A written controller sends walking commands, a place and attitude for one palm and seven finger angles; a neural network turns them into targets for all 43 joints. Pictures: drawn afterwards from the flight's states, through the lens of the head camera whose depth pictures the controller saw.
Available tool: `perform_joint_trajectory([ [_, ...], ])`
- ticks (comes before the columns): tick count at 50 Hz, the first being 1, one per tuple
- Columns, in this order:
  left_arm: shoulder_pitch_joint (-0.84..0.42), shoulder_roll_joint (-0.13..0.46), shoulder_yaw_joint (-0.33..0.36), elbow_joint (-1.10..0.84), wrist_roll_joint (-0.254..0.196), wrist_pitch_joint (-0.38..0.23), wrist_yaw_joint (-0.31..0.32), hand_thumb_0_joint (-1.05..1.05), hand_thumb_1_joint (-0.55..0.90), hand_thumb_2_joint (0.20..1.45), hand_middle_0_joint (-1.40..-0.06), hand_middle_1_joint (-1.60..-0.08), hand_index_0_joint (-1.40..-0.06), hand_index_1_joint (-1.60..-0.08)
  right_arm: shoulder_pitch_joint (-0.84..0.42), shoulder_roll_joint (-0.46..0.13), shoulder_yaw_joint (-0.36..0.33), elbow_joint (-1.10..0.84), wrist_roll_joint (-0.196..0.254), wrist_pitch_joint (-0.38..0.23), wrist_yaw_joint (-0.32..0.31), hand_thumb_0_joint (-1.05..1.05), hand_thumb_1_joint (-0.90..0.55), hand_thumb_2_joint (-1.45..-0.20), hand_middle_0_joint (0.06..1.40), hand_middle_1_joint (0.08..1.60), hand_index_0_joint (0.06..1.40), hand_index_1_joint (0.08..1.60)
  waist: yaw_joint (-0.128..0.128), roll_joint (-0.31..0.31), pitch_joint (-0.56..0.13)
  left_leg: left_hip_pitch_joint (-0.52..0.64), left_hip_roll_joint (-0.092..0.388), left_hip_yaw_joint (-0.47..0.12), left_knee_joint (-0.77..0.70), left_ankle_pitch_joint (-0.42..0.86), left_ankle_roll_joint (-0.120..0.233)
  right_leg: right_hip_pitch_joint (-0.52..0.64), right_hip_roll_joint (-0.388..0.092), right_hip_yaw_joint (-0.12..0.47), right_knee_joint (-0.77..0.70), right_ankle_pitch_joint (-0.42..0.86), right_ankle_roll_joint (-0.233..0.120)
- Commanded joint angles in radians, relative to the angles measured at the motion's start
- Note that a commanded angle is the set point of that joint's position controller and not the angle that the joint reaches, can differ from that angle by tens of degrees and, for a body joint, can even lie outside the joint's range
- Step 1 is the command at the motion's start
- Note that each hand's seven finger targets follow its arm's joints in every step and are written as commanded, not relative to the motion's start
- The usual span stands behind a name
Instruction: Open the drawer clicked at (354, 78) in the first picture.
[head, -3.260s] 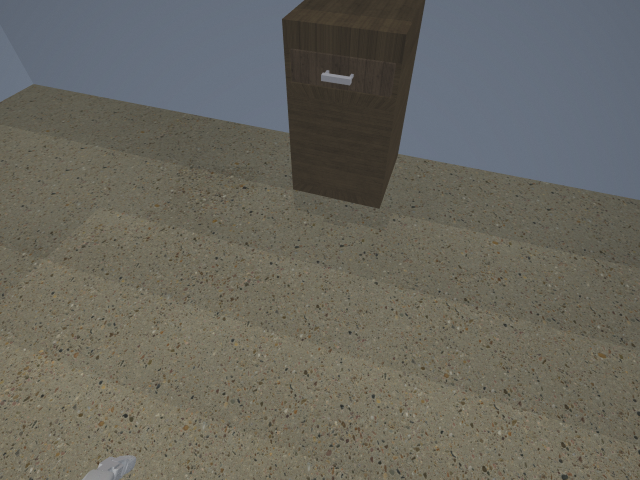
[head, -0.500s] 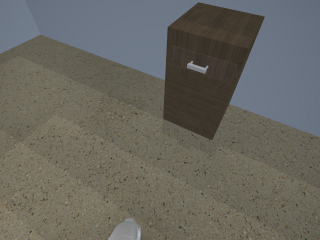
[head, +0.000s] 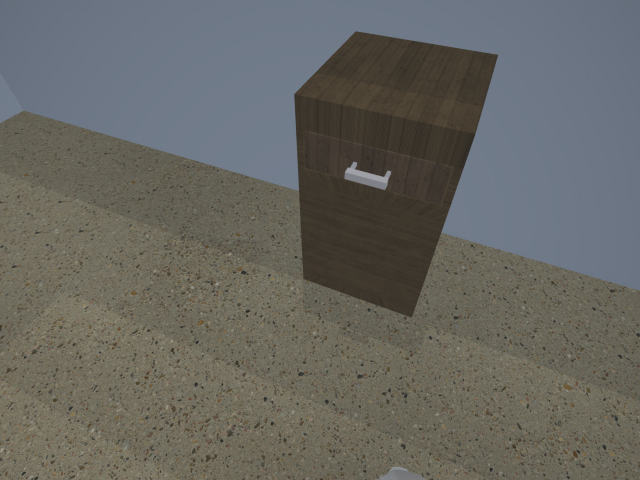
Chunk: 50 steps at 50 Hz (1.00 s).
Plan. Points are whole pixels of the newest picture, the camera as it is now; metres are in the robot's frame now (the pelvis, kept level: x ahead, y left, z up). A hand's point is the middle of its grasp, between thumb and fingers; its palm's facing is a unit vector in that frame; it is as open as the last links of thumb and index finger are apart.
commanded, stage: turn to face it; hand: left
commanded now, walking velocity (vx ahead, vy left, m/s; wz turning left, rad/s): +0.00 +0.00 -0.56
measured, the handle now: (368, 174) +0.85 -0.07 -0.15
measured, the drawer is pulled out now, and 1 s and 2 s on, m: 0.00 0.00 0.00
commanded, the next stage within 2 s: take the last steps up to it in 0.54 s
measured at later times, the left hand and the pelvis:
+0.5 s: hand out of the picture +0.15 +0.17 -0.17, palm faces -0.13 -0.98 -0.18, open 7.4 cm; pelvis +0.05 -0.01 +0.00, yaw -12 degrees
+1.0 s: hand (256, 442) +0.21 +0.12 -0.16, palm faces -0.35 -0.92 -0.20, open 7.4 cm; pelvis +0.07 -0.03 +0.00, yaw -19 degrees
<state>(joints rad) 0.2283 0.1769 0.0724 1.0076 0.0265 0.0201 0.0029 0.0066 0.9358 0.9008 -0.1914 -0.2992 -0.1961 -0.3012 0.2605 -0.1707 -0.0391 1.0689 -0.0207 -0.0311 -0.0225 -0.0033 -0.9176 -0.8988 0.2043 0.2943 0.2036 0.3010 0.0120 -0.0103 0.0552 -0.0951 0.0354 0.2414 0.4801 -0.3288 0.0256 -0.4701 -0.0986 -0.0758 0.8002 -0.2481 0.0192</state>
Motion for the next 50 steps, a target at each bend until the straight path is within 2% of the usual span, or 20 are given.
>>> perform_joint_trajectory([
  [1,0.045,0.044,0.008,-0.057,0.001,-0.004,-0.013,0.000,0.900,0.900,-0.200,-0.300,-0.200,-0.300,0.011,-0.161,-0.044,-0.059,-0.008,0.002,-0.011,0.000,-0.900,-0.900,0.200,0.300,0.200,0.300,0.002,0.115,0.041,-0.081,0.301,-0.095,-0.040,0.419,0.084,0.112,0.030,-0.035,-0.126,-0.004,-0.003],
  [3,0.162,0.121,0.022,-0.035,0.008,-0.027,-0.010,0.000,0.900,0.900,-0.200,-0.300,-0.200,-0.300,0.022,-0.148,-0.042,-0.071,0.000,0.009,-0.005,0.000,-0.900,-0.900,0.200,0.300,0.200,0.300,0.061,-0.031,-0.037,-0.163,0.227,-0.021,0.255,0.329,0.004,0.332,-0.005,0.029,-0.302,0.242,-0.029],
  [4,0.224,0.236,0.045,-0.024,0.013,-0.045,0.003,0.000,0.900,0.900,-0.200,-0.300,-0.200,-0.300,0.045,-0.078,-0.030,-0.101,0.008,0.008,0.003,0.000,-0.900,-0.900,0.200,0.300,0.200,0.300,0.067,-0.353,-0.119,-0.404,0.075,0.025,0.566,-0.149,-0.066,0.504,-0.269,0.415,-0.383,0.637,-0.144],
  [5,0.266,0.253,0.040,-0.021,-0.015,-0.037,0.012,0.000,0.900,0.900,-0.200,-0.300,-0.200,-0.300,0.006,-0.096,-0.027,-0.127,0.013,0.019,-0.010,0.000,-0.900,-0.900,0.200,0.300,0.200,0.300,0.081,-0.303,-0.183,-0.408,0.036,-0.132,0.685,-0.335,-0.075,0.482,-0.331,0.467,-0.428,0.777,-0.243],
  [8,0.070,0.195,0.037,-0.080,-0.011,-0.022,0.029,0.000,0.900,0.900,-0.200,-0.300,-0.200,-0.300,-0.047,-0.101,-0.028,-0.122,0.009,0.038,-0.005,0.000,-0.900,-0.900,0.200,0.300,0.200,0.300,0.030,-0.152,-0.114,-0.437,0.092,-0.221,0.751,-0.166,-0.078,0.332,-0.223,0.367,-0.472,0.420,-0.230],
  [11,0.002,0.181,0.029,-0.104,-0.005,-0.021,0.027,0.000,0.900,0.900,-0.200,-0.300,-0.200,-0.300,-0.015,-0.090,-0.027,-0.108,0.003,0.053,-0.001,0.000,-0.900,-0.900,0.200,0.300,0.200,0.300,-0.008,-0.074,-0.122,-0.369,0.078,-0.213,0.638,-0.099,-0.087,0.253,-0.167,0.281,-0.487,0.322,-0.199],
  [20,0.005,0.203,0.041,-0.100,0.005,-0.002,0.012,0.000,0.900,0.900,-0.200,-0.300,-0.200,-0.300,-0.047,-0.083,-0.022,-0.142,0.012,0.047,-0.007,0.000,-0.900,-0.900,0.200,0.300,0.200,0.300,0.013,-0.130,-0.101,-0.271,0.017,-0.191,0.294,-0.106,-0.076,0.239,-0.127,0.355,-0.506,0.178,-0.212],
  [24,-0.046,0.178,0.035,-0.111,-0.009,0.010,0.010,0.000,0.900,0.900,-0.200,-0.300,-0.200,-0.300,0.066,-0.093,-0.020,-0.107,0.015,0.031,-0.017,0.000,-0.900,-0.900,0.200,0.300,0.200,0.300,-0.045,-0.086,-0.095,-0.020,0.014,-0.180,-0.028,0.074,-0.058,0.100,-0.055,0.316,-0.430,0.064,-0.127],
  [25,-0.034,0.132,0.025,-0.124,-0.016,0.013,0.007,0.000,0.900,0.900,-0.200,-0.300,-0.200,-0.300,0.083,-0.141,-0.027,-0.111,0.010,0.022,-0.021,0.000,-0.900,-0.900,0.200,0.300,0.200,0.300,-0.050,0.056,-0.091,0.034,0.127,-0.314,-0.154,0.029,-0.023,0.011,0.025,0.256,-0.329,-0.044,-0.082],
  [26,-0.034,0.088,0.018,-0.141,-0.021,0.017,-0.001,0.000,0.900,0.900,-0.200,-0.300,-0.200,-0.300,0.056,-0.225,-0.041,-0.136,-0.002,0.023,-0.021,0.000,-0.900,-0.900,0.200,0.300,0.200,0.300,-0.042,0.320,-0.028,-0.022,0.340,-0.559,-0.276,0.017,0.060,-0.096,0.140,0.114,-0.126,-0.207,-0.019],
  [27,-0.060,0.117,0.022,-0.146,-0.010,0.020,0.000,0.000,0.900,0.900,-0.200,-0.300,-0.200,-0.300,0.011,-0.235,-0.039,-0.162,-0.003,0.030,-0.021,0.000,-0.900,-0.900,0.200,0.300,0.200,0.300,-0.036,0.274,0.016,-0.153,0.416,-0.599,-0.297,0.047,0.126,-0.069,0.116,0.113,0.050,-0.273,-0.006],
  [30,0.009,0.124,0.040,-0.093,0.004,0.035,-0.012,0.000,0.900,0.900,-0.200,-0.300,-0.200,-0.300,-0.095,-0.161,-0.017,-0.180,-0.006,0.021,-0.032,0.000,-0.900,-0.900,0.200,0.300,0.200,0.300,0.023,0.156,0.023,-0.186,0.271,-0.377,-0.263,0.159,0.097,-0.050,0.100,0.127,0.294,-0.151,0.011],
  [32,0.027,0.105,0.028,-0.077,0.000,0.029,-0.013,0.000,0.900,0.900,-0.200,-0.300,-0.200,-0.300,-0.078,-0.145,-0.013,-0.168,-0.001,0.013,-0.032,0.000,-0.900,-0.900,0.200,0.300,0.200,0.300,0.021,0.142,-0.018,-0.099,0.231,-0.284,-0.212,0.366,0.096,-0.060,0.085,0.106,0.298,-0.112,0.026],
  [39,-0.104,0.067,-0.004,-0.091,0.000,0.006,-0.023,0.000,0.900,0.900,-0.200,-0.300,-0.200,-0.300,0.152,-0.164,-0.035,-0.065,-0.013,-0.005,-0.020,0.000,-0.900,-0.900,0.200,0.300,0.200,0.300,-0.084,0.149,-0.044,0.111,0.308,-0.331,-0.221,0.301,0.147,-0.073,0.046,0.038,0.064,-0.193,0.019],
  [43,-0.114,0.047,-0.012,-0.079,0.000,-0.008,-0.032,0.000,0.900,0.900,-0.200,-0.300,-0.200,-0.300,0.156,-0.178,-0.040,-0.035,-0.018,-0.003,-0.012,0.000,-0.900,-0.900,0.200,0.300,0.200,0.300,-0.082,0.172,-0.016,0.037,0.298,-0.330,-0.237,0.130,0.131,0.047,0.058,-0.008,-0.116,-0.225,-0.003],
  [46,-0.008,0.039,-0.011,-0.025,-0.005,-0.026,-0.029,0.000,0.900,0.900,-0.200,-0.300,-0.200,-0.300,0.134,-0.165,-0.036,-0.016,-0.010,0.000,-0.006,0.000,-0.900,-0.900,0.200,0.300,0.200,0.300,-0.025,0.140,-0.053,-0.050,0.246,-0.272,-0.142,0.086,0.081,0.264,0.089,-0.052,-0.345,-0.052,-0.020],
  [47,0.046,0.066,-0.007,0.001,-0.003,-0.035,-0.021,0.000,0.900,0.900,-0.200,-0.300,-0.200,-0.300,0.126,-0.142,-0.032,-0.009,-0.003,-0.003,0.000,0.000,-0.900,-0.900,0.200,0.300,0.200,0.300,0.004,0.082,-0.069,-0.146,0.208,-0.235,-0.062,0.045,0.045,0.412,0.064,-0.018,-0.436,0.009,-0.034],
  [48,0.136,0.120,0.003,0.036,0.000,-0.047,-0.011,0.000,0.900,0.900,-0.200,-0.300,-0.200,-0.300,0.110,-0.093,-0.019,-0.019,0.008,-0.009,0.006,0.000,-0.900,-0.900,0.200,0.300,0.200,0.300,0.045,-0.060,-0.106,-0.318,0.143,-0.140,0.094,-0.044,0.003,0.603,-0.073,0.128,-0.494,-0.062,-0.075],
  [49,0.230,0.216,0.022,0.062,0.000,-0.051,0.000,0.000,0.900,0.900,-0.200,-0.300,-0.200,-0.300,0.040,-0.044,-0.002,-0.064,0.009,-0.012,0.011,0.000,-0.900,-0.900,0.200,0.300,0.200,0.300,0.092,-0.304,-0.054,-0.561,0.033,-0.049,0.336,-0.264,-0.042,0.678,-0.277,0.413,-0.588,-0.103,-0.171],
  [50,0.276,0.220,0.018,0.071,-0.010,-0.049,0.009,0.000,0.900,0.900,-0.200,-0.300,-0.200,-0.300,-0.039,-0.101,-0.012,-0.091,-0.004,-0.004,0.014,0.000,-0.900,-0.900,0.200,0.300,0.200,0.300,0.114,-0.205,-0.014,-0.611,0.055,-0.158,0.471,-0.278,-0.033,0.585,-0.328,0.471,-0.625,-0.138,-0.229],
])
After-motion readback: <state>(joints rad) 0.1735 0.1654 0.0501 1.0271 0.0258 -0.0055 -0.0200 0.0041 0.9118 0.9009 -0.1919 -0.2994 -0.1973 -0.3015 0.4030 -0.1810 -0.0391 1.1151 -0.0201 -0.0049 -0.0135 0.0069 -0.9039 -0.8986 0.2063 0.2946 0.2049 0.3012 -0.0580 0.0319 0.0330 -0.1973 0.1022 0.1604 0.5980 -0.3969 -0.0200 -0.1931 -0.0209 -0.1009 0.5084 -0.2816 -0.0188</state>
